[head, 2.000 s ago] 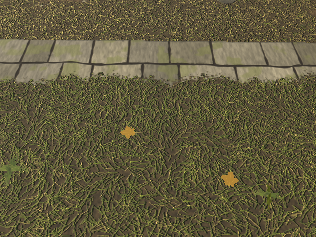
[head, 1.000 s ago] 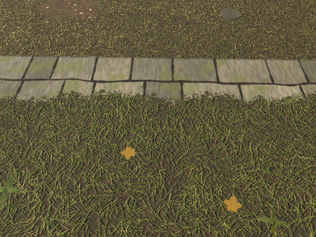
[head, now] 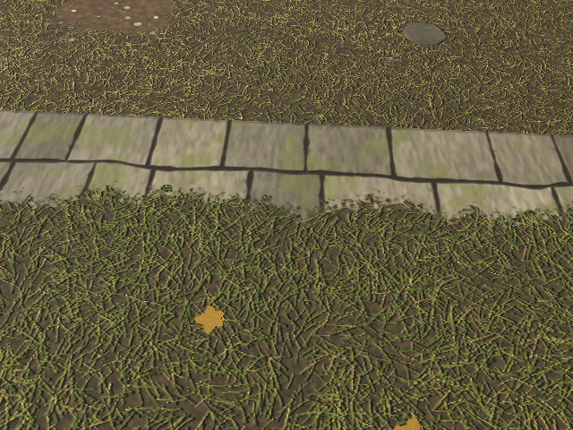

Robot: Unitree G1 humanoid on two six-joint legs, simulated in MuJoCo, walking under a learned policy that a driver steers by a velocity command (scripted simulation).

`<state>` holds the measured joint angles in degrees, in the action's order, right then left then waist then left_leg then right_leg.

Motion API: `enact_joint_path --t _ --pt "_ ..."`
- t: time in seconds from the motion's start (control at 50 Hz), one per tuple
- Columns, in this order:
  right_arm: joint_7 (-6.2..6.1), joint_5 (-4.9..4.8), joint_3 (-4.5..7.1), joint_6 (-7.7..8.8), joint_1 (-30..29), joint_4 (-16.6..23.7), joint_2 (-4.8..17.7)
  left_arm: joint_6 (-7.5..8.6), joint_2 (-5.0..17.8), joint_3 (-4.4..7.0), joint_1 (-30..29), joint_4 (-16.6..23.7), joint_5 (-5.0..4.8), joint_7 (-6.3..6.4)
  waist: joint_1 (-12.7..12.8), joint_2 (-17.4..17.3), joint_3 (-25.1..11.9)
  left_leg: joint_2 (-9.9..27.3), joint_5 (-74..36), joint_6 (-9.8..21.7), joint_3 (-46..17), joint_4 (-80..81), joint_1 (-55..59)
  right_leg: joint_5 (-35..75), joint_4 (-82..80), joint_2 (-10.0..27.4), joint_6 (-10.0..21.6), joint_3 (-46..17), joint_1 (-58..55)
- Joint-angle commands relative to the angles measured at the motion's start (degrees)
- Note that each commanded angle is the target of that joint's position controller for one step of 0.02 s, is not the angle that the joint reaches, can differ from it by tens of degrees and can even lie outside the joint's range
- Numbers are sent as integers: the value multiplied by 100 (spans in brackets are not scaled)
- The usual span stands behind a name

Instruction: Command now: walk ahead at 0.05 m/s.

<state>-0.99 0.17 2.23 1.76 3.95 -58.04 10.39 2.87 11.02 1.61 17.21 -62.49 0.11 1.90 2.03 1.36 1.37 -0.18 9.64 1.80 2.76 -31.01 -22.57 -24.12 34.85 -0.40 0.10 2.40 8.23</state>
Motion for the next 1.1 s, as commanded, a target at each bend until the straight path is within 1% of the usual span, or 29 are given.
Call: enact_joint_path --t 0.02,0.04,0.06,0.08,0.1,0.12,0.14,0.16,0.2,0.3,0.4,0.6,0.88,0.9,0.92,0.94,0.96,0.98,1.0,1.02,1.04,1.06,1.08,1.1 --pt "-7 21 74 -11 -78 112 609 -209 140 27 744 -28 48 92 184 -807 -482 1266 -1780 982 -1594 719 1219 118 -525 203 -92 -219 679" --pt "2 -34 113 -14 -272 166 695 -260 225 37 831 -91 98 95 238 -693 -361 984 -1345 718 -1285 639 900 527 -984 198 -23 -202 362" --pt "19 -103 142 -5 -297 178 717 -281 358 60 868 -145 96 82 173 -509 -258 756 -1351 548 -1016 468 811 910 -1149 223 41 -193 253" --pt "45 -119 157 27 -128 159 701 -289 555 96 873 -194 40 70 1 -131 -302 562 -1697 487 -779 285 857 1428 -1058 274 139 -185 181" --pt "30 -110 161 40 -34 117 664 -265 552 98 798 -218 4 34 -53 108 -345 378 -1783 453 -537 192 1133 1432 -1018 293 247 -230 426" --pt "7 -109 178 35 -25 66 703 -235 411 67 739 -195 14 5 -42 17 -351 360 -1895 468 -520 110 1274 1610 -1065 309 243 -240 470" --pt "-16 -110 177 12 15 36 658 -212 387 62 685 -190 37 -4 -66 -4 -394 362 -2004 501 -520 68 1378 1721 -1075 326 209 -232 464" --pt "-34 -99 175 -21 59 -9 615 -196 398 66 608 -169 32 -5 -92 -6 -381 375 -2109 519 -530 36 1442 1795 -1070 314 180 -216 480" --pt "-51 -76 179 -65 88 -61 598 -183 387 68 554 -157 23 4 -112 -52 -347 371 -2082 526 -518 39 1484 1766 -1056 303 161 -192 511" --pt "-70 -73 191 -143 58 -125 595 -206 327 52 616 -183 24 28 -123 -72 -139 345 -1550 464 -507 133 1464 1324 -1159 312 185 -204 698" --pt "-97 -63 192 -188 64 -181 606 -181 301 36 692 -188 31 41 -159 -93 34 326 -1115 384 -518 235 1485 886 -1295 334 202 -228 901" --pt "-122 -57 175 -204 118 -274 594 -131 208 18 911 -179 36 53 -189 -81 196 311 -702 311 -545 368 1468 471 -1472 339 219 -243 1058" --pt "-138 -62 140 -188 268 -366 568 -114 131 26 1149 -114 27 52 -186 -84 187 310 -723 314 -566 386 1409 610 -1472 315 230 -218 1008" --pt "-137 -62 128 -194 368 -422 523 -121 116 30 1278 -162 21 55 -170 -41 89 229 -87 308 -483 357 1423 48 -1568 314 283 -234 962" --pt "-138 -92 147 -198 386 -431 560 -132 227 69 1308 -150 -11 65 -155 76 217 76 819 284 -327 191 1224 -689 -1690 378 424 -374 1021" --pt "-131 -126 172 -174 325 -403 607 -129 413 127 1248 -67 -43 82 -115 291 427 -117 1619 241 -111 -110 783 -1419 -1873 574 650 -691 1011" --pt "-99 -137 169 -106 75 -287 599 -90 587 182 1254 13 -75 90 -15 498 699 -244 1691 195 110 -543 167 -1949 -2208 995 922 -1259 836" --pt "-47 -181 162 -10 -261 -132 595 -30 802 261 1269 66 -123 105 82 693 1005 -141 1369 225 167 -1003 -523 -2075 -2582 1566 1195 -1906 605" --pt "11 -198 151 96 -411 -29 569 49 900 305 1159 98 -112 111 71 750 1258 111 1201 281 0 -1373 -1132 -1678 -2660 1972 1363 -2239 309" --pt "55 -203 159 180 -490 23 590 127 800 298 1227 102 -78 97 103 678 1304 280 1434 320 -112 -1716 -1723 -967 -2581 2123 1426 -2312 -195" --pt "98 -227 157 253 -531 85 580 178 725 288 1330 73 -76 68 113 596 1329 406 1624 340 -178 -1885 -2202 -200 -2426 2154 1411 -2228 -675" --pt "140 -252 154 319 -610 153 577 196 680 281 1387 76 -100 35 130 497 1274 486 1692 342 -166 -1765 -2395 446 -2291 2092 1336 -2025 -1025" --pt "183 -264 146 371 -693 206 551 182 671 275 1387 95 -123 2 147 389 1199 477 1630 330 -64 -1465 -2247 771 -2206 1960 1227 -1771 -1107" --pt "226 -261 135 402 -690 217 492 157 715 277 1346 131 -128 -29 129 363 1096 380 1456 311 116 -1156 -1792 959 -2137 1793 1132 -1511 -929"
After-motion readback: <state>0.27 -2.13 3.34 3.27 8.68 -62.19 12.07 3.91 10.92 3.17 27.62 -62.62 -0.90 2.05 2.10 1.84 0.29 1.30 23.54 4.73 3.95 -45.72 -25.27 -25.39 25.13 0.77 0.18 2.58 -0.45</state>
